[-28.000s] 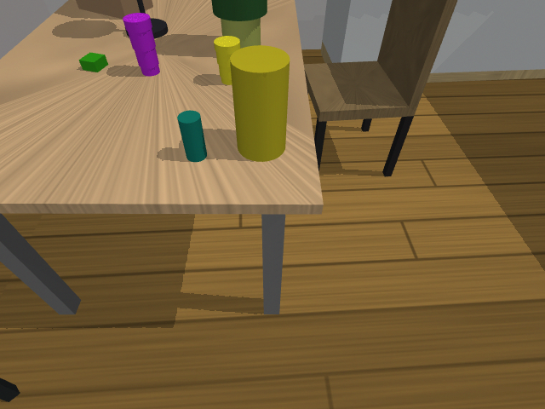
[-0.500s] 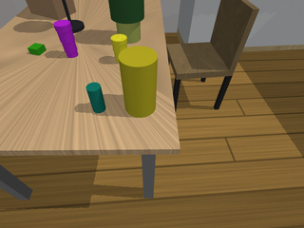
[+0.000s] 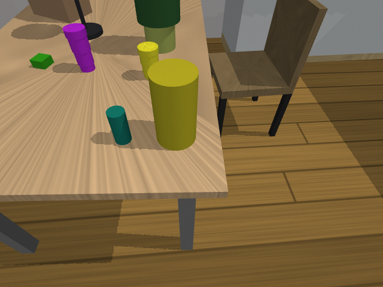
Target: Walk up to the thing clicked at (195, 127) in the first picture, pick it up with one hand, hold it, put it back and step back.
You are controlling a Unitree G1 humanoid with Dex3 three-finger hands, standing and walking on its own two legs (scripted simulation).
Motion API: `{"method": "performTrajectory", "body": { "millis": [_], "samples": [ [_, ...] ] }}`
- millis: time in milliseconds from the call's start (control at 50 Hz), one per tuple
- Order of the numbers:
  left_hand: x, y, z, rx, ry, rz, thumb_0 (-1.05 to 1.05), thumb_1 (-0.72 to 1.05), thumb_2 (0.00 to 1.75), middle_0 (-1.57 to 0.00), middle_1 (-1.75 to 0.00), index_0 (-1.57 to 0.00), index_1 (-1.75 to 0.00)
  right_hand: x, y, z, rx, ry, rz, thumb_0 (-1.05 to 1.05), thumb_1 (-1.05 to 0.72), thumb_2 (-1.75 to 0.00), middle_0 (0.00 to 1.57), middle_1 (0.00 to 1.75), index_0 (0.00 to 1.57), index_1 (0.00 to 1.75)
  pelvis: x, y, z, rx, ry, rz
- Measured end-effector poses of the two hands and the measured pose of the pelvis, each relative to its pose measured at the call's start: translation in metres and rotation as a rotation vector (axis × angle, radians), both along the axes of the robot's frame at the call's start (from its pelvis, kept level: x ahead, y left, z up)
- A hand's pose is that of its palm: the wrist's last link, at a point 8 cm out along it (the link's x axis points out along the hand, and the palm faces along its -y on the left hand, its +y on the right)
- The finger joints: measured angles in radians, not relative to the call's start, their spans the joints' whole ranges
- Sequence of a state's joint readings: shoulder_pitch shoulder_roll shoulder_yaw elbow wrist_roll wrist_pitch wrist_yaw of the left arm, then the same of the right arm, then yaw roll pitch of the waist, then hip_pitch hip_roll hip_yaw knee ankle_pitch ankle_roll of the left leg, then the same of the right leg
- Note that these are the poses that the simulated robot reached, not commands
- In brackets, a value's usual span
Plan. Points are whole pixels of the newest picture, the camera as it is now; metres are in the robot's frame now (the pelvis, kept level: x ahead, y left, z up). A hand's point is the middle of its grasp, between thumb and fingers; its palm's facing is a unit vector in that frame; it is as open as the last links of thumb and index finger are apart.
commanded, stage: stand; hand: left
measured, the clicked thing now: (119, 126) +0.52 +0.21 +0.01
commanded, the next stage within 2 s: step back in 0.98 s
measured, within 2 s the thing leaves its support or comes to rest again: neither
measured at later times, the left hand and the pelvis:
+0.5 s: hand out of the picture +0.07 +0.25 -0.16, palm faces -0.02 -0.94 -0.34, open 7.4 cm; pelvis +0.00 +0.00 +0.00, yaw +0 degrees
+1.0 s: hand out of the picture +0.07 +0.25 -0.16, palm faces -0.01 -0.94 -0.34, open 7.4 cm; pelvis +0.00 +0.00 +0.00, yaw +0 degrees
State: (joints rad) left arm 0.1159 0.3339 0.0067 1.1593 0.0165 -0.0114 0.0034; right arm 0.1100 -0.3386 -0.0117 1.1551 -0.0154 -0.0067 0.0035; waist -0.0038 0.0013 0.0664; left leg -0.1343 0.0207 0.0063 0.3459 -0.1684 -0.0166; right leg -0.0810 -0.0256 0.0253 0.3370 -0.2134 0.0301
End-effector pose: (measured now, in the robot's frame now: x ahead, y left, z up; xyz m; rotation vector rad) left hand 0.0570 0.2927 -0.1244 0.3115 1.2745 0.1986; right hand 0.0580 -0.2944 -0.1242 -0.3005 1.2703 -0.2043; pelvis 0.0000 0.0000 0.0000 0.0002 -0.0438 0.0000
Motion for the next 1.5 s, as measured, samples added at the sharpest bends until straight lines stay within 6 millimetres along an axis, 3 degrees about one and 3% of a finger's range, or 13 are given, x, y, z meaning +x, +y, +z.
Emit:
{"method": "performTrajectory", "body": {
  "millis": [300, 1000, 1160, 1240, 1300, 1360, 1500],
  "samples": [
    [0.011, 0.0, 0.002, 0.001, -0.029, -0.006, 0.0, 0.91, 0.9, -0.2, -0.3, -0.2, -0.3, 0.01, 0.0, 0.002, -0.002, -0.022, 0.005, 0.0, -0.91, -0.89, 0.2, 0.3, 0.2, 0.3, 0.003, 0.0, 0.0, -0.002, -0.002, 0.002],
    [0.006, 0.003, 0.004, 0.001, -0.038, -0.002, 0.0, 0.91, 0.9, -0.2, -0.3, -0.2, -0.3, 0.006, -0.001, 0.003, 0.002, -0.024, 0.004, 0.0, -0.91, -0.89, 0.2, 0.3, 0.2, 0.3, -0.001, 0.001, 0.0, -0.002, -0.001, 0.005],
    [-0.004, 0.012, 0.0, 0.061, -0.047, 0.002, 0.0, 0.91, 0.9, -0.2, -0.3, -0.2, -0.3, 0.003, -0.021, -0.006, -0.012, -0.044, 0.011, 0.0, -0.91, -0.89, 0.21, 0.3, 0.2, 0.3, -0.033, -0.012, -0.013, 0.01, 0.009, 0.007],
    [-0.028, 0.005, 0.0, 0.1, -0.038, 0.006, 0.0, 0.91, 0.9, -0.2, -0.3, -0.2, -0.3, 0.005, -0.041, -0.02, -0.016, -0.065, 0.023, 0.0, -0.91, -0.89, 0.21, 0.3, 0.2, 0.3, -0.048, -0.026, -0.025, 0.01, 0.013, 0.005],
    [-0.051, -0.003, 0.004, 0.105, -0.003, -0.001, 0.0, 0.91, 0.9, -0.2, -0.3, -0.2, -0.3, 0.003, -0.046, -0.023, -0.021, -0.076, 0.027, 0.0, -0.91, -0.89, 0.2, 0.3, 0.2, 0.3, -0.06, -0.028, -0.023, 0.019, 0.01, 0.005],
    [-0.065, -0.009, 0.01, 0.105, 0.01, 0.006, 0.0, 0.9, 0.9, -0.2, -0.3, -0.2, -0.3, -0.008, -0.045, -0.023, -0.012, -0.069, 0.038, 0.0, -0.91, -0.89, 0.2, 0.3, 0.2, 0.3, -0.07, -0.028, -0.018, 0.026, 0.021, 0.016],
    [-0.074, -0.007, 0.011, 0.103, -0.105, 0.028, 0.01, 0.9, 0.9, -0.2, -0.3, -0.21, -0.3, -0.048, -0.035, -0.027, -0.028, 0.029, 0.115, 0.0, -0.91, -0.89, 0.2, 0.3, 0.2, 0.3, -0.098, -0.024, -0.019, 0.022, 0.029, 0.067]
  ]
}}
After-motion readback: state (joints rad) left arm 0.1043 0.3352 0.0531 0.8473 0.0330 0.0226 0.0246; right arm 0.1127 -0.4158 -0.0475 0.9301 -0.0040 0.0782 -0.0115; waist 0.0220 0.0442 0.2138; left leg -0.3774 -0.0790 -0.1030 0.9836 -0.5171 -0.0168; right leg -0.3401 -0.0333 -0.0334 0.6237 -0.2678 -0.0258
